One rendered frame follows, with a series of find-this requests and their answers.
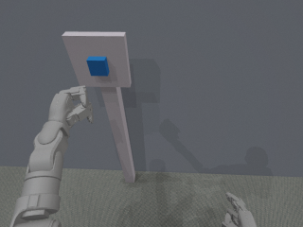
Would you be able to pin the robot right hand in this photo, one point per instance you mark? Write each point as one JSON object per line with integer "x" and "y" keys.
{"x": 244, "y": 218}

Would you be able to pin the left robot forearm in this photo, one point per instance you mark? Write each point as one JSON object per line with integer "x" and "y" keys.
{"x": 40, "y": 195}

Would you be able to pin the robot left hand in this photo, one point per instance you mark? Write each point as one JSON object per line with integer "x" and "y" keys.
{"x": 63, "y": 110}

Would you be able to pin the panel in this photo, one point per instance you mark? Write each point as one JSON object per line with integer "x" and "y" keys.
{"x": 113, "y": 45}

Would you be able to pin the button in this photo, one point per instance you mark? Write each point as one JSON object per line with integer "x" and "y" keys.
{"x": 98, "y": 66}

